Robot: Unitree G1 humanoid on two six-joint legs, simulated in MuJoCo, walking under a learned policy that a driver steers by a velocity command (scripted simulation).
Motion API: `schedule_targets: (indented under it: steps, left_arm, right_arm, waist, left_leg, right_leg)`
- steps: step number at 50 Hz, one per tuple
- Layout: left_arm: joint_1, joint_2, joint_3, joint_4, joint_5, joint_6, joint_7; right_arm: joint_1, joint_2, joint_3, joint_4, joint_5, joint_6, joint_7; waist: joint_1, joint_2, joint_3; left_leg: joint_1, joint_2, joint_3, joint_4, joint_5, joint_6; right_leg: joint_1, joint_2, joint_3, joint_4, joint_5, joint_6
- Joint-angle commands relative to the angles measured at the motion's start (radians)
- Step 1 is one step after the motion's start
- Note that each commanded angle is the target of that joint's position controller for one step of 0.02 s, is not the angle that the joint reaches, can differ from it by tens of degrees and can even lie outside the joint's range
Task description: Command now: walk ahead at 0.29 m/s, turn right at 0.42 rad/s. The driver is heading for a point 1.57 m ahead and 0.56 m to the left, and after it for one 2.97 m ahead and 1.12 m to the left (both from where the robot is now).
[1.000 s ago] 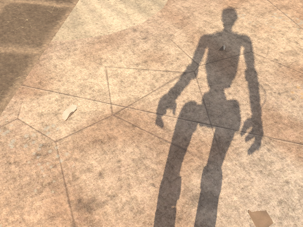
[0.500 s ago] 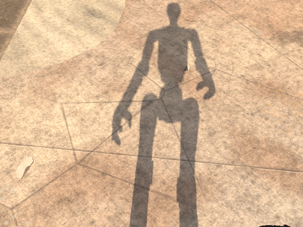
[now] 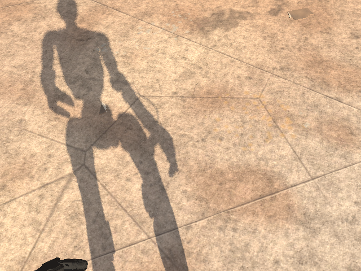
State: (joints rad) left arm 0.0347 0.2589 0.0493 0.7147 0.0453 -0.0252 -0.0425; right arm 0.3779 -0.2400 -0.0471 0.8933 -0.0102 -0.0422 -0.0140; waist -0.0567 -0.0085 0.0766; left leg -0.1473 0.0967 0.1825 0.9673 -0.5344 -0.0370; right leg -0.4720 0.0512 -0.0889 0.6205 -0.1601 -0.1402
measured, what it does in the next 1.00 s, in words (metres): walks ahead, turning left: left foot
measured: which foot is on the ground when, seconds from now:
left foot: up 0.00-0.52, down 0.54-1.00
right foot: down 0.00-0.54, up 0.56-1.00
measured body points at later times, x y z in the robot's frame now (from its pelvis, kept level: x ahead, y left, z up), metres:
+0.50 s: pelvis +0.12 +0.01 +0.02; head +0.14 +0.02 +0.47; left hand +0.16 +0.28 -0.12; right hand +0.25 -0.23 -0.11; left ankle +0.11 +0.10 -0.70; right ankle +0.09 -0.05 -0.72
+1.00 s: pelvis +0.13 +0.00 +0.02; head +0.16 +0.01 +0.47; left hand +0.14 +0.31 -0.09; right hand +0.34 -0.22 -0.10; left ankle +0.11 +0.10 -0.72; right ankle +0.18 -0.10 -0.70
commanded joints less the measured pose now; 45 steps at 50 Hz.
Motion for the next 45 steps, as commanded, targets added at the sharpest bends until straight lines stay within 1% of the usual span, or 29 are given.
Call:
schedule_targets:
  steps: [1,2,3,4,5,6,7,8,10,12,15,18,21,24,25,26,27,28,29,30,31,32,33,34,36,38,41,43,45]
  left_arm:
    - [0.289,0.203,0.065,0.018,-0.038,0.006,0.046]
    - [0.229,0.118,0.040,0.021,-0.046,0.001,0.047]
    - [0.181,0.076,0.023,0.024,-0.047,-0.003,0.051]
    - [0.146,0.045,0.007,0.026,-0.045,-0.008,0.053]
    - [0.152,0.044,0.000,0.037,-0.038,-0.018,0.052]
    - [0.163,0.058,0.000,0.051,-0.030,-0.028,0.051]
    - [0.163,0.070,0.001,0.062,-0.025,-0.036,0.050]
    - [0.162,0.075,-0.001,0.068,-0.023,-0.041,0.051]
    - [0.160,0.071,-0.006,0.081,-0.027,-0.042,0.057]
    - [0.175,0.077,-0.005,0.090,-0.032,-0.032,0.066]
    - [0.220,0.085,0.000,0.107,-0.031,-0.013,0.080]
    - [0.248,0.092,0.007,0.118,-0.024,0.003,0.086]
    - [0.250,0.108,0.018,0.119,-0.022,0.017,0.087]
    - [0.245,0.130,0.029,0.118,-0.022,0.028,0.088]
    - [0.239,0.138,0.033,0.117,-0.024,0.031,0.089]
    - [0.234,0.148,0.039,0.118,-0.025,0.034,0.089]
    - [0.232,0.138,0.037,0.105,-0.026,0.032,0.087]
    - [0.219,0.070,0.021,0.044,-0.036,0.031,0.079]
    - [0.141,0.068,0.016,0.031,-0.024,0.049,0.085]
    - [0.141,0.072,0.017,0.031,-0.025,0.057,0.081]
    - [0.139,0.071,0.017,0.037,-0.033,0.055,0.077]
    - [0.141,0.089,0.022,0.038,-0.031,0.052,0.077]
    - [0.157,0.107,0.027,0.039,-0.020,0.054,0.074]
    - [0.179,0.105,0.027,0.047,-0.014,0.058,0.070]
    - [0.190,0.090,0.023,0.040,-0.023,0.064,0.065]
    - [0.165,0.083,0.020,0.024,-0.028,0.070,0.067]
    - [0.127,0.090,0.018,0.000,-0.028,0.074,0.072]
    - [0.109,0.090,0.015,-0.014,-0.030,0.071,0.072]
    - [0.105,0.093,0.014,-0.025,-0.033,0.064,0.074]
  right_arm:
    - [-0.032,-0.102,-0.015,-0.124,0.022,-0.012,-0.002]
    - [-0.024,-0.087,-0.005,-0.102,0.017,-0.013,-0.004]
    - [-0.017,-0.089,-0.007,-0.084,0.000,0.000,-0.002]
    - [0.033,-0.084,-0.005,-0.062,-0.014,0.021,0.003]
    - [0.061,-0.079,-0.007,-0.043,-0.017,0.037,0.009]
    - [0.081,-0.070,-0.008,-0.033,-0.011,0.047,0.014]
    - [0.088,-0.059,-0.007,-0.024,-0.004,0.053,0.016]
    - [0.080,-0.055,-0.008,-0.019,-0.003,0.056,0.016]
    - [0.041,-0.060,-0.012,-0.022,-0.008,0.062,0.013]
    - [-0.023,-0.069,-0.015,-0.041,-0.013,0.065,0.013]
    - [-0.097,-0.060,-0.013,-0.071,-0.016,0.071,0.017]
    - [-0.125,-0.055,-0.013,-0.093,-0.019,0.078,0.020]
    - [-0.140,-0.051,-0.015,-0.114,-0.016,0.083,0.022]
    - [-0.143,-0.046,-0.017,-0.136,-0.006,0.080,0.025]
    - [-0.133,-0.046,-0.018,-0.142,-0.004,0.075,0.025]
    - [-0.107,-0.050,-0.019,-0.143,-0.006,0.065,0.024]
    - [-0.056,-0.114,-0.036,-0.137,-0.015,0.053,0.017]
    - [-0.024,-0.266,-0.074,-0.151,-0.017,0.048,0.010]
    - [0.056,-0.257,-0.079,-0.125,0.011,0.055,0.008]
    - [0.024,-0.234,-0.074,-0.129,0.013,0.062,0.006]
    - [-0.060,-0.195,-0.063,-0.141,0.010,0.072,0.000]
    - [-0.126,-0.168,-0.053,-0.156,0.012,0.079,-0.005]
    - [-0.166,-0.150,-0.047,-0.169,0.016,0.081,-0.006]
    - [-0.167,-0.151,-0.047,-0.174,0.012,0.079,-0.002]
    - [-0.136,-0.177,-0.055,-0.168,0.009,0.070,0.005]
    - [-0.114,-0.199,-0.062,-0.163,0.005,0.068,0.006]
    - [-0.107,-0.211,-0.067,-0.171,-0.002,0.076,0.008]
    - [-0.114,-0.219,-0.071,-0.179,-0.007,0.081,0.012]
    - [-0.129,-0.225,-0.075,-0.188,-0.010,0.085,0.017]
  waist:
    - [0.130,-0.037,-0.314]
    - [0.091,0.001,-0.215]
    - [0.054,0.005,-0.156]
    - [0.019,-0.012,-0.145]
    - [0.010,-0.016,-0.150]
    - [-0.001,-0.020,-0.160]
    - [-0.007,-0.030,-0.156]
    - [-0.006,-0.039,-0.153]
    - [0.002,-0.068,-0.132]
    - [0.025,-0.085,-0.112]
    - [0.057,-0.077,-0.095]
    - [0.072,-0.068,-0.080]
    - [0.077,-0.069,-0.070]
    - [0.078,-0.075,-0.078]
    - [0.066,-0.069,-0.087]
    - [0.036,-0.044,-0.101]
    - [0.013,0.049,-0.150]
    - [0.020,0.273,-0.179]
    - [-0.041,0.202,-0.220]
    - [-0.015,0.110,-0.165]
    - [0.020,0.071,-0.093]
    - [0.051,0.070,-0.054]
    - [0.068,0.089,-0.062]
    - [0.069,0.092,-0.093]
    - [0.064,0.080,-0.130]
    - [0.050,0.096,-0.129]
    - [0.029,0.128,-0.121]
    - [0.022,0.135,-0.118]
    - [0.022,0.142,-0.119]
  left_leg:
    - [-0.508,-0.020,-0.181,0.457,0.068,0.010]
    - [-0.467,0.010,-0.184,0.342,0.110,0.018]
    - [-0.411,0.025,-0.190,0.262,0.129,0.020]
    - [-0.322,0.023,-0.191,0.209,0.147,0.017]
    - [-0.254,0.002,-0.187,0.179,0.177,0.017]
    - [-0.225,-0.016,-0.190,0.150,0.201,0.018]
    - [-0.214,-0.029,-0.196,0.116,0.226,0.018]
    - [-0.216,-0.040,-0.206,0.083,0.252,0.021]
    - [-0.245,-0.048,-0.204,0.013,0.302,0.026]
    - [-0.287,-0.047,-0.189,-0.043,0.328,0.028]
    - [-0.326,-0.042,-0.168,-0.108,0.306,0.033]
    - [-0.337,-0.048,-0.150,-0.149,0.229,0.045]
    - [-0.321,-0.059,-0.128,-0.196,0.146,0.065]
    - [-0.271,-0.080,-0.102,-0.287,0.108,0.091]
    - [-0.226,-0.089,-0.096,-0.355,0.144,0.102]
    - [-0.142,-0.094,-0.109,-0.478,0.269,0.116]
    - [-0.002,-0.026,-0.238,-0.563,0.490,0.157]
    - [0.162,0.255,-0.612,-0.571,1.077,0.313]
    - [0.164,0.317,-0.648,-0.588,1.190,0.430]
    - [0.129,0.268,-0.572,-0.593,1.103,0.427]
    - [0.069,0.200,-0.506,-0.616,0.975,0.380]
    - [0.037,0.141,-0.462,-0.628,0.904,0.330]
    - [0.037,0.099,-0.431,-0.629,0.895,0.302]
    - [0.047,0.082,-0.419,-0.621,0.928,0.295]
    - [0.071,0.071,-0.421,-0.611,0.938,0.288]
    - [0.073,0.069,-0.450,-0.614,0.870,0.286]
    - [0.039,0.067,-0.507,-0.625,0.710,0.287]
    - [0.007,0.061,-0.543,-0.625,0.631,0.284]
    - [-0.020,0.057,-0.580,-0.614,0.609,0.277]
  right_leg:
    - [0.674,-0.420,0.445,-0.181,0.912,-0.246]
    - [0.535,-0.360,0.352,-0.226,0.856,-0.182]
    - [0.434,-0.309,0.288,-0.265,0.786,-0.129]
    - [0.347,-0.281,0.228,-0.301,0.772,-0.103]
    - [0.296,-0.272,0.186,-0.317,0.814,-0.087]
    - [0.284,-0.264,0.153,-0.327,0.856,-0.079]
    - [0.272,-0.259,0.119,-0.337,0.865,-0.069]
    - [0.275,-0.255,0.092,-0.343,0.854,-0.055]
    - [0.297,-0.244,0.049,-0.347,0.806,-0.023]
    - [0.332,-0.247,0.030,-0.343,0.736,-0.016]
    - [0.390,-0.279,0.030,-0.330,0.657,-0.045]
    - [0.430,-0.319,0.044,-0.299,0.612,-0.082]
    - [0.449,-0.348,0.055,-0.256,0.598,-0.097]
    - [0.464,-0.361,0.057,-0.186,0.606,-0.080]
    - [0.454,-0.353,0.042,-0.141,0.596,-0.057]
    - [0.416,-0.329,0.006,-0.066,0.563,-0.012]
    - [0.315,-0.263,-0.053,0.104,0.436,0.054]
    - [0.027,-0.064,-0.121,0.366,-0.156,0.137]
    - [-0.051,-0.008,0.034,0.529,-0.520,0.152]
    - [-0.084,-0.039,0.093,0.599,-0.471,0.162]
    - [-0.104,-0.059,0.111,0.578,-0.387,0.165]
    - [-0.109,-0.071,0.117,0.528,-0.323,0.169]
    - [-0.094,-0.073,0.116,0.496,-0.277,0.176]
    - [-0.073,-0.057,0.104,0.494,-0.259,0.185]
    - [-0.058,-0.051,0.105,0.439,-0.248,0.197]
    - [-0.060,-0.051,0.110,0.370,-0.249,0.203]
    - [-0.043,-0.049,0.122,0.288,-0.246,0.201]
    - [-0.011,-0.041,0.127,0.235,-0.243,0.194]
    - [0.031,-0.027,0.129,0.183,-0.248,0.184]
Velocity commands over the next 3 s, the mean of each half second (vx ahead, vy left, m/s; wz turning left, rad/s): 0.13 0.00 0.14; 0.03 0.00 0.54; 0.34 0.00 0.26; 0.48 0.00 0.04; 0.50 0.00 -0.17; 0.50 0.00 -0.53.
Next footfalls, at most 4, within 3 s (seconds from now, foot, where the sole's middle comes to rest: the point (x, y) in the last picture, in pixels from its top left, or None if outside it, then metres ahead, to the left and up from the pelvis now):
0.54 left None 0.15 0.11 -0.75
1.02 right None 0.22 -0.08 -0.75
1.48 left None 0.26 0.23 -0.75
2.00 right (110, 216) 0.64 0.27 -0.75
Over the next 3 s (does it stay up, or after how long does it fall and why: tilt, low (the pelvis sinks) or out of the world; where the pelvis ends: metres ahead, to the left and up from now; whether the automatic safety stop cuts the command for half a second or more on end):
stays up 0.90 0.50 0.02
